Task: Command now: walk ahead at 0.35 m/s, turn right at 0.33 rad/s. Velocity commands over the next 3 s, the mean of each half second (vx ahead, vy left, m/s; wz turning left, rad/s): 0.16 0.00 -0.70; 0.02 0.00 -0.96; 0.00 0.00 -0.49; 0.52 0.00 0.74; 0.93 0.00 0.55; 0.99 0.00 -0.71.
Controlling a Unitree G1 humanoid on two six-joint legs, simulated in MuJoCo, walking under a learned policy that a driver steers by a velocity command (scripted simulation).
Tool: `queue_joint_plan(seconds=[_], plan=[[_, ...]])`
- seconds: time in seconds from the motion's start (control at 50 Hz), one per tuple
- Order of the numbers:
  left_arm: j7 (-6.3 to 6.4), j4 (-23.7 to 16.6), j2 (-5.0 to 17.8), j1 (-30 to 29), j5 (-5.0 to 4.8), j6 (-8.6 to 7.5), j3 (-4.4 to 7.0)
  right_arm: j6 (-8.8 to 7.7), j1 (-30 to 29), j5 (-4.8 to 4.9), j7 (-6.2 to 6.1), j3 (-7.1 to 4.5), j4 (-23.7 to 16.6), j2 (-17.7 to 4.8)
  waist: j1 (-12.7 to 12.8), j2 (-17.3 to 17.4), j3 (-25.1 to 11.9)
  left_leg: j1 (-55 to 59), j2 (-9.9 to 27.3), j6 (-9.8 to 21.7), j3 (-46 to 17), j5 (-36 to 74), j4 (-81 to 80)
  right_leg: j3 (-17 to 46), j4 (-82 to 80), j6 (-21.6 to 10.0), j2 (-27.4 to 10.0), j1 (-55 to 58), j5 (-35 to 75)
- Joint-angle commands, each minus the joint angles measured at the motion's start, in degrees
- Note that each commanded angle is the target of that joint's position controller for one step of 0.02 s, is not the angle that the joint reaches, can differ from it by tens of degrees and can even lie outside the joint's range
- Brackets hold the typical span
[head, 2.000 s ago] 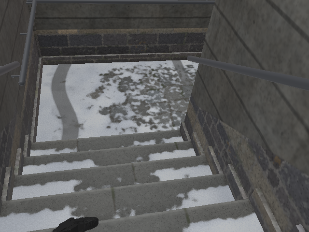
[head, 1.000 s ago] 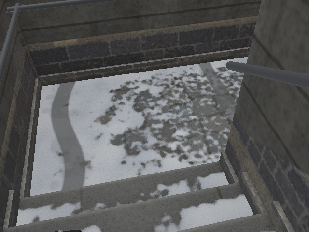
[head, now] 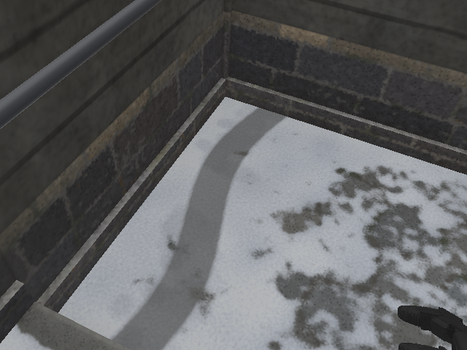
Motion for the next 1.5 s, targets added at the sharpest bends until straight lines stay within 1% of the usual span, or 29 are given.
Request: queue_joint_plan(seconds=[0.02, 0.06, 0.1, 0.14, 0.18, 0.2, 0.22, 0.26, 0.3, 0.36, 0.42, 0.48, 0.58, 0.64, 0.66, 0.68, 0.7, 0.72, 0.78, 0.84, 0.92, 1.1, 1.14, 1.2, 1.36, 1.4, 1.42, 1.44, 1.5], plan=[[2.21, -11.0, 7.8, -18.0, -3.73, -2.28, 1.21, -0.74, 14.6, -2.02, 1.77, -0.44, 1.9, -2.1, -13.7, -1.2, -1.5, 34.7, 0.1, -0.5, -2.3, 37.4, -14.0, 16.1, -0.1, -9.2, -6.7, -29.6, 33.3], [2.70, -12.8, 4.9, -14.1, -5.85, -1.74, 0.95, -0.80, 2.7, -4.11, 1.63, 1.18, -3.6, 0.0, -6.9, 4.5, -0.1, 28.6, -1.8, -1.5, -2.3, 41.0, -42.8, 15.3, 7.1, -6.5, -0.8, -13.3, 13.2], [2.38, -10.3, 4.2, -7.6, -3.33, 1.47, 1.40, -0.12, -2.7, -1.34, 3.02, 1.84, -7.1, 2.6, -2.5, 0.8, 2.4, 30.7, -0.6, -1.3, -4.3, 48.4, -64.0, 14.2, 13.6, -4.6, 2.6, -3.8, 3.2], [1.74, -9.7, 0.8, -5.0, -2.60, 3.61, 0.57, 0.05, 9.0, -1.79, 3.21, -0.16, -3.5, -0.2, -4.4, -3.2, 1.9, 42.4, 4.5, -1.9, -2.9, 54.5, -69.1, 11.5, 29.5, -3.1, 3.5, -9.4, 4.8], [-0.70, -11.6, 0.7, -1.3, -2.97, 4.34, 0.02, 0.97, 24.7, -4.05, 3.68, -0.49, -1.5, -4.7, -11.0, 7.8, -14.0, 80.5, 20.6, 1.6, -4.4, 96.5, -32.4, 8.0, 62.7, -0.2, 5.3, -40.7, -30.6], [-1.01, -16.8, 2.1, 0.9, -3.89, 3.68, -0.99, 1.09, 24.5, -3.50, 4.76, -1.47, 0.3, -9.6, -8.0, 15.1, -24.3, 89.4, 31.6, 11.8, -13.0, 97.4, -25.8, 9.6, 78.5, 2.0, 1.7, -49.4, -30.5], [-0.96, -19.2, 5.5, -2.9, -3.20, 3.24, -0.40, 1.53, 22.3, -3.16, 4.83, -1.46, -0.6, -9.3, -8.7, 13.0, -25.9, 84.7, 31.7, 16.0, -14.5, 86.9, -29.6, 7.7, 82.2, 4.1, -1.6, -52.1, -26.1], [0.94, -26.4, 7.3, -14.6, -1.08, 4.70, 0.10, 1.86, 15.7, -4.00, 3.59, -1.78, 0.5, -12.3, -5.0, 5.0, -20.1, 63.5, 38.2, 26.5, -22.7, 58.0, -41.9, 0.5, 90.6, 6.9, -5.8, -53.2, -14.3], [3.04, -26.0, 9.5, -17.8, -1.01, 9.04, 1.43, 3.53, 10.4, -5.67, 2.60, 0.68, -1.0, -7.4, -2.1, -3.0, -8.0, 39.5, 27.6, 19.3, -9.7, 41.9, -48.0, -1.8, 84.4, 8.2, -5.2, -43.8, -2.2], [3.20, -31.5, 3.7, -25.0, -1.20, 10.76, 0.52, 5.76, 9.4, -5.60, -0.02, 2.29, -0.3, -7.3, -1.7, 4.6, -1.2, 26.1, 20.1, 11.4, 2.0, 30.4, -47.6, -5.5, 86.5, 9.3, -3.9, -43.6, 9.1], [1.87, -38.4, 2.8, -33.2, -1.59, 11.44, -0.67, 6.91, 13.8, -4.80, -3.50, 4.24, 0.6, -4.8, -3.7, 6.8, -0.1, 28.1, 19.0, 11.5, 6.1, 22.6, -43.5, -4.1, 74.2, 9.6, -5.3, -47.8, 18.8], [1.12, -41.7, 3.7, -37.9, 0.10, 11.00, -1.15, 6.76, 17.2, -4.59, -4.94, 2.32, 0.8, -9.2, -5.5, 6.7, -2.8, 35.0, 20.8, 10.6, 6.0, 12.1, -42.7, -4.3, 54.2, 9.4, -9.1, -47.3, 24.9], [-2.34, -41.5, 7.6, -41.4, -3.13, 8.94, 0.63, 7.35, 16.9, -3.30, -2.67, -3.21, 0.1, -18.2, -8.6, 13.9, -4.6, 31.4, 23.2, 8.3, 9.9, -4.3, -47.7, -14.9, 20.1, 4.0, -7.4, -17.6, 13.1], [-3.32, -37.1, 9.0, -34.9, -4.22, 8.02, 2.23, 8.96, 15.8, -1.47, -2.96, -3.22, -0.1, -14.6, -6.1, 9.7, -1.1, 30.2, 21.9, 3.8, 13.8, -11.2, -39.8, -15.7, -0.8, -1.4, -6.5, -7.6, 10.9], [-3.37, -34.0, 12.5, -29.1, -3.55, 7.19, 4.09, 8.95, 16.4, -1.76, -2.71, -2.51, 0.3, -11.7, -3.9, 1.8, -1.9, 25.6, 19.9, 1.1, 16.4, -8.7, -27.9, -13.0, -8.4, -4.3, -5.7, 2.2, 12.6], [-3.62, -32.2, 20.4, -22.5, -2.45, 6.04, 6.88, 8.53, 15.2, -3.62, -2.66, -1.65, -2.3, -7.5, -3.3, -14.3, 1.7, 1.0, 13.9, -4.1, 18.5, -26.3, 2.3, 8.6, -7.0, -10.0, -15.2, 15.1, 40.4], [-5.50, -32.7, 27.6, -17.4, 0.15, 4.06, 8.28, 6.01, 6.6, -3.90, -1.66, -1.07, -9.2, -6.7, -0.4, -21.3, -6.8, -20.0, 1.3, -5.0, 5.0, -38.6, 17.7, 41.8, -16.9, -23.7, -28.7, 23.1, 52.0], [-6.71, -31.8, 24.6, -16.3, 2.32, 2.39, 7.59, 4.50, -1.4, -1.28, -1.51, -2.35, -9.7, -10.2, 3.8, -9.1, -6.5, -24.8, 0.6, -3.7, -4.4, -32.7, 18.5, 44.9, -21.6, -24.2, -30.2, 20.1, 33.3], [-3.39, -33.2, 16.4, -28.9, -1.24, 5.63, 4.22, 6.38, 2.7, -4.79, -3.70, -3.15, -7.8, -10.6, -6.3, -11.8, -1.2, -17.7, 1.4, -3.7, -3.5, -14.1, 13.3, 27.2, -19.3, -13.0, -21.3, 4.6, 24.4], [-0.08, -35.3, 16.7, -36.9, 0.51, 7.94, 2.33, 8.27, 5.9, -3.53, -0.89, -3.00, -6.7, -8.0, -11.7, -2.4, -5.3, -1.9, -0.4, -5.4, 1.0, 3.4, 20.2, 18.8, -17.9, -7.0, -15.0, -12.2, 28.7], [2.75, -34.1, 15.4, -32.3, -0.79, 8.92, 0.45, 7.06, 3.5, -3.31, 0.30, -1.33, -9.0, -4.1, -9.0, -4.2, -6.6, -0.3, -2.2, -7.1, 2.2, 9.7, 28.4, 18.5, -13.4, -7.6, -12.0, -8.9, 38.0], [2.61, -33.8, 15.3, -25.4, -2.51, 8.31, 1.89, 6.75, -9.1, -2.96, 0.23, -0.99, -13.3, -5.3, -5.1, -11.2, -5.5, -6.4, -5.5, -5.7, -3.2, -2.5, 9.9, 32.9, -10.5, -7.6, -11.3, 14.8, 42.5], [2.33, -34.9, 16.8, -25.6, -1.04, 8.65, 2.26, 6.57, -11.6, -3.05, 0.96, -1.53, -13.0, -7.0, -4.1, -10.4, -6.6, -2.9, -6.3, -6.2, -2.8, -3.5, 6.8, 35.1, -10.8, -8.1, -12.1, 16.3, 46.1], [1.57, -35.3, 17.8, -26.7, -0.73, 8.13, 2.58, 5.97, -10.6, -2.65, 1.86, -3.01, -11.6, -8.8, -5.4, -8.8, -7.0, 5.7, -8.5, -6.9, -3.3, -3.3, 7.9, 35.5, -11.0, -12.3, -10.7, 9.1, 43.6], [-0.97, -36.8, 11.8, -35.4, -0.31, 7.40, 0.65, 6.46, 2.1, -1.24, 4.98, -0.41, -6.8, -6.7, -8.2, -7.6, -9.2, 40.2, -1.4, -3.0, 3.3, -5.1, -26.1, 28.6, -13.2, -11.0, -9.8, -5.1, 50.9], [-1.25, -33.6, 7.3, -30.7, -0.69, 6.87, -0.40, 6.20, 2.8, -2.39, 5.49, 0.07, -4.8, -4.8, -6.8, 3.2, -4.2, 43.8, -0.5, -0.8, -0.6, 4.0, -48.7, 20.2, -3.8, -4.9, -1.6, -6.5, 25.3], [-1.36, -33.4, 6.5, -26.4, 0.36, 6.09, -0.85, 6.17, 2.3, -2.44, 5.54, -0.32, -5.1, -9.6, -2.3, 14.9, -4.0, 49.2, 8.3, 3.2, -13.5, 36.2, -46.1, 14.7, 3.4, -0.6, 1.7, -16.1, 1.2], [-0.60, -32.6, 11.3, -27.7, 1.70, 4.78, 0.78, 6.23, 6.1, -1.86, 4.81, -0.58, -4.7, -10.0, -4.5, 15.4, -1.1, 53.0, 12.6, 5.5, -17.4, 58.5, -42.3, 10.4, 12.3, 3.0, 3.4, -29.0, -7.0], [1.07, -37.2, 15.9, -44.0, 1.19, 3.51, 3.01, 5.67, 7.5, -1.76, 2.58, -2.73, -5.4, -15.4, -9.9, 7.5, 1.0, 49.2, 14.9, 8.2, -29.6, 38.5, -48.4, 3.5, 15.5, 6.9, -5.6, -34.5, 3.8]])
